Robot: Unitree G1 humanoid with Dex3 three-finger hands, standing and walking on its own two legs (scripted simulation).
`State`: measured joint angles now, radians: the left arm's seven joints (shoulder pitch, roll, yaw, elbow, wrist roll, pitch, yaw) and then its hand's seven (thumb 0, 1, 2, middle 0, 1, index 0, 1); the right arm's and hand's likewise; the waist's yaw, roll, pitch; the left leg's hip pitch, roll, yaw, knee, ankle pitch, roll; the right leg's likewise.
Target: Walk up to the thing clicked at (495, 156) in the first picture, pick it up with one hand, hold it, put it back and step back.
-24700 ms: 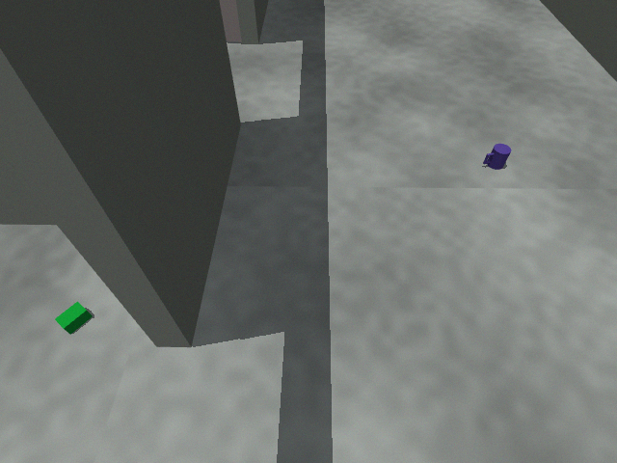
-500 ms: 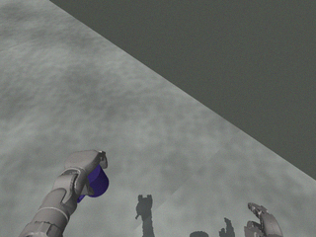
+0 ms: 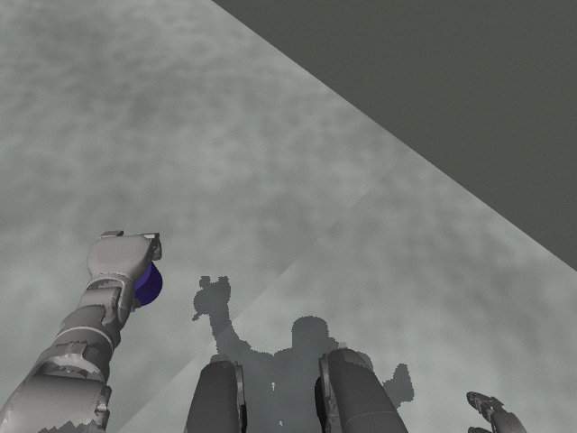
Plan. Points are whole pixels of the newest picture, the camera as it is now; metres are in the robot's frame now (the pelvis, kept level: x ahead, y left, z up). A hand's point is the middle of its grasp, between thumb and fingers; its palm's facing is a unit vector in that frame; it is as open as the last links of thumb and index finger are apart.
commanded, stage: crouch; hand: left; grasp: from above
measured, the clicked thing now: (126, 285) +0.36 +0.26 -0.16
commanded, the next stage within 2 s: lower in 1.38 s
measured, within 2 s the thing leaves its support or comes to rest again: neither
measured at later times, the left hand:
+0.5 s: hand (163, 293) +0.39 +0.25 -0.36, palm faces -0.49 -0.01 -0.87, open 9.8 cm
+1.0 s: hand (170, 290) +0.42 +0.25 -0.45, palm faces -0.51 -0.04 -0.86, open 9.7 cm
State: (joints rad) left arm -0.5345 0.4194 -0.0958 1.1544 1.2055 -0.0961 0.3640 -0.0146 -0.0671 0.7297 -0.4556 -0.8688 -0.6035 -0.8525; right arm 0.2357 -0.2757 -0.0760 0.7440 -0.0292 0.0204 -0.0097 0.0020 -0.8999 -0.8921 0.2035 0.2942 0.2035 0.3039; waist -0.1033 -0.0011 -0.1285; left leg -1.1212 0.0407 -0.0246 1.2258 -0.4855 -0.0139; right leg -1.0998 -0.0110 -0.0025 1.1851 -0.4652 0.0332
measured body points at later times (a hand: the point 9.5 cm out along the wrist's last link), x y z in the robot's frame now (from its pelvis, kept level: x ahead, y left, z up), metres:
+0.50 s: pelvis -0.03 +0.00 -0.19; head +0.18 +0.04 +0.20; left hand +0.41 +0.24 -0.31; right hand +0.02 -0.27 -0.31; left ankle +0.05 +0.12 -0.63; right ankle +0.05 -0.14 -0.63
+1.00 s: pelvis -0.03 +0.00 -0.26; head +0.22 +0.04 +0.11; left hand +0.44 +0.25 -0.40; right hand +0.00 -0.28 -0.37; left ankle +0.05 +0.12 -0.63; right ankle +0.05 -0.14 -0.63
